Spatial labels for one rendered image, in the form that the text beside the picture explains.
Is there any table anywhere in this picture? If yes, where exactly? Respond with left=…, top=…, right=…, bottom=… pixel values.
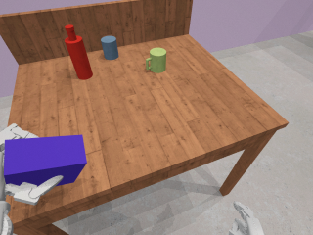
left=0, top=0, right=289, bottom=235

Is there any sponge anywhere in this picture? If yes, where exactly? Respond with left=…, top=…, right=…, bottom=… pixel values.
left=4, top=134, right=87, bottom=196

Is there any robot right hand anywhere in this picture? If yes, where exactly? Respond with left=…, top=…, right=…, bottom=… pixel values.
left=229, top=201, right=265, bottom=235

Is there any robot left hand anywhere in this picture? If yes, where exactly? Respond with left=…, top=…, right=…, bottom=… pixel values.
left=0, top=123, right=64, bottom=206

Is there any left robot forearm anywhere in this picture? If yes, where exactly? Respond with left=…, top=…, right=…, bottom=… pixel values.
left=0, top=201, right=14, bottom=235

